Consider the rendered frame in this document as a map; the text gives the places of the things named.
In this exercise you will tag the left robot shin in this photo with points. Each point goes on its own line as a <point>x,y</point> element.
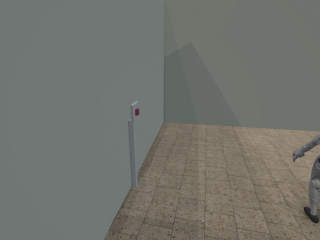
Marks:
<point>314,197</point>

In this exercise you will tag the robot left forearm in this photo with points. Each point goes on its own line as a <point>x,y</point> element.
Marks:
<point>311,144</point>

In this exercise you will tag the panel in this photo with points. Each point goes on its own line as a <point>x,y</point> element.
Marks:
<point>132,144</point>

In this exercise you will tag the robot left hand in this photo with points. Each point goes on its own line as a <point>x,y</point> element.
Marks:
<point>297,154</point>

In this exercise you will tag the robot left foot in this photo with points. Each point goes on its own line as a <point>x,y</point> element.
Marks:
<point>314,218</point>

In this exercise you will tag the button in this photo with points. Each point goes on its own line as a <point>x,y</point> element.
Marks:
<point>137,112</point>

